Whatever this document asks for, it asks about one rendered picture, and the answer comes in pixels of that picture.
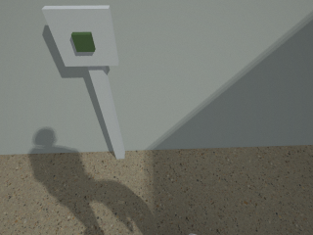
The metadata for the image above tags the panel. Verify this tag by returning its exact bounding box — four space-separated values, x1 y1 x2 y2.
41 5 125 160

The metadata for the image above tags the button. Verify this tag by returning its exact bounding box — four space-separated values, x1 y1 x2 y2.
71 31 96 52

